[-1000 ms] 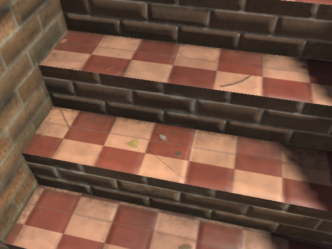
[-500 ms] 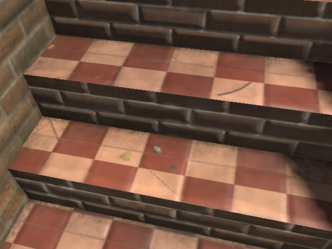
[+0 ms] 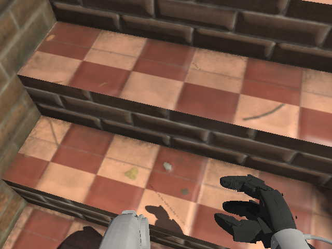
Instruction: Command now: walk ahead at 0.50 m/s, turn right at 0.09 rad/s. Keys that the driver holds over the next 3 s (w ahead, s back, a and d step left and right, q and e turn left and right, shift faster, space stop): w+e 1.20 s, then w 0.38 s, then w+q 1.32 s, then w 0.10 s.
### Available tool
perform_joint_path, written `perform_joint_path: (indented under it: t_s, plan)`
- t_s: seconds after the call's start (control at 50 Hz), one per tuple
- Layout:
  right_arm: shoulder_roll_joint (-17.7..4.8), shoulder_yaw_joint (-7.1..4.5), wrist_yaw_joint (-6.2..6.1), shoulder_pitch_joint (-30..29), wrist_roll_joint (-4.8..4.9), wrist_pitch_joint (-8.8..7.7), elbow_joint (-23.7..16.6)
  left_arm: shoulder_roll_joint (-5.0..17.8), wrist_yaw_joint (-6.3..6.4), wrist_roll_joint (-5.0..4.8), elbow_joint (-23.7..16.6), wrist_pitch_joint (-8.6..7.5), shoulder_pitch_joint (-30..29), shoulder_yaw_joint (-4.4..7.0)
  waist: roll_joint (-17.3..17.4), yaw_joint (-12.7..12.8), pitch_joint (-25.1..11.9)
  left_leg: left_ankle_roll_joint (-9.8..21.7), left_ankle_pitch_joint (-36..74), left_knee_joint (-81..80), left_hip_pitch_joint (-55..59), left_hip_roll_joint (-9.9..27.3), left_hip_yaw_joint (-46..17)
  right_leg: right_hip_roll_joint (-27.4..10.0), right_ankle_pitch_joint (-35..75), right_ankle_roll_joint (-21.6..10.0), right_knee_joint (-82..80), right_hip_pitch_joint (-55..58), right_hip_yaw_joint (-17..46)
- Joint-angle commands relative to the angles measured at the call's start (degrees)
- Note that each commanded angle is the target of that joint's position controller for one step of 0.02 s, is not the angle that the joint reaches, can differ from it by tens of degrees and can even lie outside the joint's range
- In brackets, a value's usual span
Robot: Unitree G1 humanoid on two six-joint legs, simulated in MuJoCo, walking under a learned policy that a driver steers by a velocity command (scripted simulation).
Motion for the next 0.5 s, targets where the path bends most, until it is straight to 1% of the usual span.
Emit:
perform_joint_path:
  t_s: [0.02,0.04,0.06,0.08,0.1,0.12,0.14,0.16,0.18,0.2,0.22,0.24,0.26,0.28,0.3,0.32,0.34,0.36,0.38,0.4,0.42,0.44,0.46,0.48,0.5]
  plan:
    - [-4.37,-2.51,0.06,18.79,1.58,-0.69,0.96,16.25,-1.59,-0.34,-4.26,-1.64,3.91,3.48,-11.13,-10.33,-25.11,1.85,5.42,-20.41,48.55,-10.38,5.36,-13.24,107.05,-10.98,22.12,-3.96,3.13]
    - [-8.54,-4.96,-0.2,27.73,-0.38,-1.21,4.31,19.6,-3.49,-1.97,-6.25,-3.67,-0.14,5.41,-13.0,-15.65,-32.48,4.29,8.73,-25.99,59.48,-8.5,-4.83,-12.01,106.27,-8.74,36.76,-7.13,3.59]
    - [-14.8,-7.57,-1.09,34.5,-2.29,-1.51,8.41,15.36,-5.72,-2.83,-9.1,-5.43,-0.14,4.97,3.39,-16.52,-35.38,10.84,3.66,-41.35,72.34,6.94,-33.26,-5.45,78.37,-6.33,56.3,-25.03,5.34]
    - [-20.92,-10.0,-2.3,32.71,-2.29,0.53,10.1,13.45,-7.12,0.22,-10.2,-5.53,-5.78,5.83,17.69,-16.43,-38.81,13.5,-3.75,-68.28,70.77,14.86,-61.89,8.52,12.02,-4.48,88.47,-31.97,8.59]
    - [-19.78,-10.71,-1.33,25.41,-0.16,0.6,11.73,7.75,-6.81,3.38,-13.66,-4.78,-7.61,5.87,7.96,-11.45,-31.97,11.26,-12.38,-73.01,63.48,17.95,-63.07,6.81,8.77,-3.46,111.02,-42.17,19.86]
    - [-17.01,-9.91,-1.27,19.82,0.54,0.01,14.71,3.31,-5.88,3.91,-18.67,-2.71,-13.93,4.95,0.75,-6.28,-18.39,9.38,-21.32,-71.18,52.66,16.94,-53.56,2.75,9.76,-3.37,113.2,-48.68,14.11]
    - [-11.22,-8.61,-0.97,18.84,0.26,-1.04,18.98,0.57,-4.45,4.54,-21.82,-1.12,-17.89,4.14,-4.32,-4.21,-4.18,7.65,-17.38,-67.35,43.22,15.53,-44.3,1.73,9.77,-3.7,114.56,-55.39,10.84]
    - [-4.16,-6.98,-0.43,18.93,-1.06,-2.34,22.77,-3.4,-3.27,3.93,-23.47,-0.49,-16.61,2.96,-3.91,-0.42,-1.51,6.22,-6.57,-64.25,39.15,13.49,-36.34,2.59,11.45,-4.89,120.17,-57.26,12.9]
    - [-0.42,-5.98,0.37,18.32,-1.86,-3.34,24.42,-3.37,-2.15,2.76,-22.41,0.57,-11.84,2.63,-1.47,2.18,-0.09,2.99,-0.39,-64.74,38.4,11.54,-27.8,2.11,7.66,-5.15,122.32,-59.19,13.05]
    - [-0.15,-4.38,4.75,18.32,-4.75,-4.69,23.12,-1.93,-7.89,-0.64,-18.69,1.76,-11.39,1.84,1.51,-2.8,1.46,3.91,17.98,-67.86,38.55,10.22,-22.88,5.21,16.19,-14.84,123.72,-65.2,25.18]
    - [-2.3,-5.18,6.3,21.0,-4.45,-5.46,25.98,1.4,-9.68,0.56,-19.06,1.7,-10.1,3.0,-1.03,-0.26,-0.14,5.29,26.5,-68.97,41.0,11.28,-19.81,5.64,16.94,-16.88,123.86,-68.85,22.74]
    - [-2.15,-4.87,6.44,19.78,-4.53,-5.83,27.85,0.68,-10.04,0.47,-19.79,1.54,-10.64,2.79,-2.51,2.22,-1.66,2.67,25.23,-69.88,40.94,7.9,-13.82,6.14,18.18,-19.64,121.14,-70.56,23.17]
    - [-5.23,-5.5,6.42,16.53,-3.92,-6.0,26.53,1.8,-10.2,0.65,-20.05,1.33,-10.5,2.9,-0.77,3.24,-3.61,4.2,25.39,-72.21,39.42,8.46,-8.67,5.52,15.07,-19.03,118.75,-68.05,20.19]
    - [-7.74,-5.74,6.02,19.56,-4.1,-5.73,28.02,2.46,-11.34,0.86,-20.27,1.78,-12.29,2.62,5.01,2.39,-6.44,7.91,25.34,-73.37,44.28,9.42,-9.04,6.67,9.61,-18.5,134.28,-73.79,15.54]
    - [-4.94,-4.48,5.48,21.8,-4.63,-5.69,29.43,2.16,-11.69,0.86,-21.65,2.81,-16.38,2.15,4.48,3.19,-6.69,5.96,20.43,-72.66,48.26,8.55,-6.8,6.45,10.66,-19.22,140.19,-82.16,15.08]
    - [-2.94,-2.97,5.08,26.15,-5.59,-5.32,31.54,1.08,-11.42,1.34,-21.64,2.96,-17.47,1.11,4.2,3.53,-6.84,4.57,20.46,-72.59,52.56,9.08,-8.61,6.15,9.19,-19.62,146.34,-89.01,15.97]
    - [-3.13,-2.3,5.22,29.08,-6.3,-5.53,32.38,0.52,-11.0,1.75,-21.9,2.99,-19.45,0.45,1.72,3.16,-6.38,3.07,20.55,-72.53,55.1,8.28,-6.86,5.2,11.44,-19.39,143.36,-92.61,15.65]
    - [-4.36,-2.34,4.89,30.45,-6.59,-5.89,32.32,1.21,-10.69,1.66,-22.37,2.72,-21.72,0.03,1.63,2.6,-8.0,1.82,21.25,-73.52,56.4,6.12,-3.2,3.98,12.58,-18.2,136.56,-91.42,12.02]
    - [-5.62,-2.51,4.7,31.07,-6.62,-6.28,31.87,1.82,-10.51,1.11,-23.33,2.9,-25.57,-0.26,2.67,1.27,-8.45,1.98,21.29,-75.85,56.2,5.04,-0.65,2.41,12.43,-17.0,130.91,-89.41,8.9]
    - [-6.65,-2.8,4.3,34.08,-7.26,-6.38,32.0,1.57,-10.47,0.37,-24.94,2.71,-29.31,-0.57,4.23,-0.73,-8.16,2.34,24.08,-77.96,57.32,5.07,0.65,1.35,11.94,-15.95,127.24,-88.69,6.0]
    - [-6.78,-2.57,4.74,37.11,-8.13,-5.58,33.02,3.18,-9.66,-0.78,-27.33,3.21,-35.04,-0.76,3.96,-3.32,-8.7,2.54,24.62,-79.62,59.57,6.9,1.07,0.32,10.69,-15.12,118.11,-89.31,4.87]
    - [-6.06,-2.16,4.96,39.73,-7.47,-5.62,33.79,3.06,-8.76,-1.03,-27.92,4.16,-37.87,-0.6,5.74,-4.54,-8.62,2.96,28.25,-80.72,61.98,7.97,1.23,-0.19,9.25,-15.07,113.23,-89.57,3.62]
    - [-7.28,-2.05,5.19,44.35,-8.23,-4.94,34.9,2.22,-8.21,-0.24,-28.6,4.96,-39.03,-0.99,8.44,-5.65,-8.86,4.41,37.22,-80.8,68.16,10.46,0.24,-0.71,7.73,-13.97,111.73,-93.06,3.34]
    - [-10.34,-2.75,7.89,34.69,-6.47,-4.16,33.24,4.37,-8.71,0.4,-30.46,6.53,-44.24,-1.44,6.7,-2.55,-4.79,5.15,49.42,-87.21,60.29,14.43,2.3,-2.54,-10.13,-13.74,92.63,-82.46,-0.53]
    - [-14.78,-3.45,9.78,36.53,-4.1,-3.78,34.77,3.01,-9.62,1.0,-32.94,9.95,-46.23,-2.1,11.75,0.28,-8.47,11.7,81.63,-88.07,53.11,15.18,1.22,1.87,-14.02,-13.68,86.65,-69.27,-6.84]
